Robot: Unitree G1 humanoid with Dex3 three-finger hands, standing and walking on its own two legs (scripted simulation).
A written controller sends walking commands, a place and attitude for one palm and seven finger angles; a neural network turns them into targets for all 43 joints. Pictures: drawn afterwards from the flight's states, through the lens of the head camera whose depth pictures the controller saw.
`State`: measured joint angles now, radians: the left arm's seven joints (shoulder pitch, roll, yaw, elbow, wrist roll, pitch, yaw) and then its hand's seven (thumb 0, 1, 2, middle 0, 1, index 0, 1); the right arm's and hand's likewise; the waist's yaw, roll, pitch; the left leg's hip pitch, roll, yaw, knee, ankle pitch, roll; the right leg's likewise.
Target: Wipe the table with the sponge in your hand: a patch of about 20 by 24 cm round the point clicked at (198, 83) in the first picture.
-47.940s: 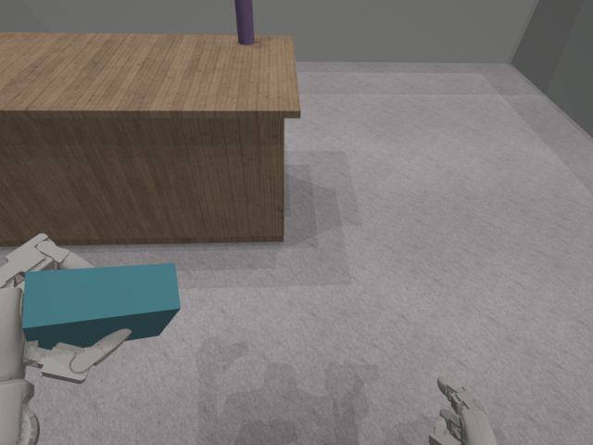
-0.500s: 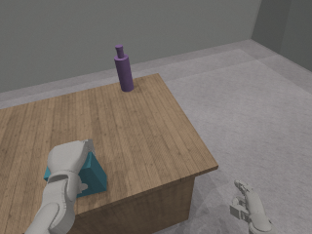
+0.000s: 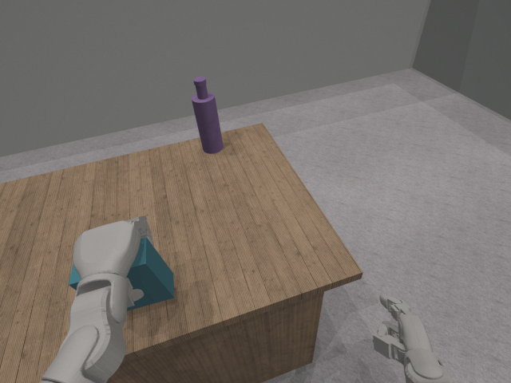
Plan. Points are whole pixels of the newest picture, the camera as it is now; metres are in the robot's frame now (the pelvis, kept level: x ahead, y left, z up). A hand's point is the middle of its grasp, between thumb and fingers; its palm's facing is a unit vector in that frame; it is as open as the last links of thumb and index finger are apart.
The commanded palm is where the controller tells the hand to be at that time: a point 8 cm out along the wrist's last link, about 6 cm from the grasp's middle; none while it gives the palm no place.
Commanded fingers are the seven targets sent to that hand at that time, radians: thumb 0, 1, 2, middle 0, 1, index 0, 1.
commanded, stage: move the sponge above the wiping area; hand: left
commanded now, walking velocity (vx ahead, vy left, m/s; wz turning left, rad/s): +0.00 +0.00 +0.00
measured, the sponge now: (133, 283) +0.24 +0.27 +0.02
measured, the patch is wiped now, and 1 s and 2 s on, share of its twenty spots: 0.00 0.00 0.00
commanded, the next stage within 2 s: lower the sponge onto the table in 1.48 s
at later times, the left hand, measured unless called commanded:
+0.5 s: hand (125, 255) +0.26 +0.27 +0.08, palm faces +0.09 -0.11 -0.99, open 9.4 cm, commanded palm +0.22 +0.25 +0.13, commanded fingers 0.00 0.10 1.30 -1.20 -1.60 -1.20 -1.60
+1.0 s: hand (124, 260) +0.26 +0.27 +0.07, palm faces +0.03 -0.14 -0.99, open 9.4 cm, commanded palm +0.22 +0.25 +0.13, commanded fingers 0.00 0.10 1.30 -1.20 -1.60 -1.20 -1.60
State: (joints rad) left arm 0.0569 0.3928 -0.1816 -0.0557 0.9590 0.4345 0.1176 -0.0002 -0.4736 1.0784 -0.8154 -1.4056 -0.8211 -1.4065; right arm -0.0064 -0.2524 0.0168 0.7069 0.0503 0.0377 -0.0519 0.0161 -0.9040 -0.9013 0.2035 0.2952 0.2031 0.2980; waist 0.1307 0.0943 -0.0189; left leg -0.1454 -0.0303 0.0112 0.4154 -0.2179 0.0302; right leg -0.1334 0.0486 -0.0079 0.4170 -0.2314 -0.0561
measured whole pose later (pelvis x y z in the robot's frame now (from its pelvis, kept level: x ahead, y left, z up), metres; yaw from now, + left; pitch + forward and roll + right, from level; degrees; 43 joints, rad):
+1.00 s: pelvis +0.01 -0.01 +0.00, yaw +0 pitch -2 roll +1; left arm 0.02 0.38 -0.15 -0.01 0.90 0.63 0.05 0.00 -0.47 1.08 -0.81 -1.41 -0.82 -1.42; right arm -0.04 -0.25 0.05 0.70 0.08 0.10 -0.03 0.02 -0.90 -0.90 0.21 0.30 0.20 0.30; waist 0.09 0.11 -0.04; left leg -0.15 -0.03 0.01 0.40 -0.22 0.02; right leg -0.14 0.05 -0.01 0.42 -0.24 -0.06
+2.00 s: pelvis +0.00 +0.00 +0.00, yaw +0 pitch -2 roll +0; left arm 0.03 0.36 -0.22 0.00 0.94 0.50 0.03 0.00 -0.47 1.08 -0.82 -1.41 -0.82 -1.41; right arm -0.03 -0.25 0.04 0.69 0.06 0.08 -0.05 0.02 -0.90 -0.90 0.20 0.30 0.20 0.30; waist 0.11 0.10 -0.02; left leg -0.15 -0.04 0.00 0.40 -0.20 0.03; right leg -0.15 0.04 -0.01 0.41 -0.23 -0.05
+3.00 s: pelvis +0.00 -0.01 +0.00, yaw +0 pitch +0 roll +0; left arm 0.03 0.32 -0.21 0.13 0.97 0.47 0.15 0.00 -0.48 1.09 -0.81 -1.41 -0.82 -1.41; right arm 0.01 -0.25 0.01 0.70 0.07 0.09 -0.04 0.02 -0.90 -0.90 0.20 0.30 0.20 0.30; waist 0.10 0.10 -0.06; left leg -0.22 -0.03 0.00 0.45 -0.23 0.02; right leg -0.20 0.05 -0.01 0.46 -0.25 -0.06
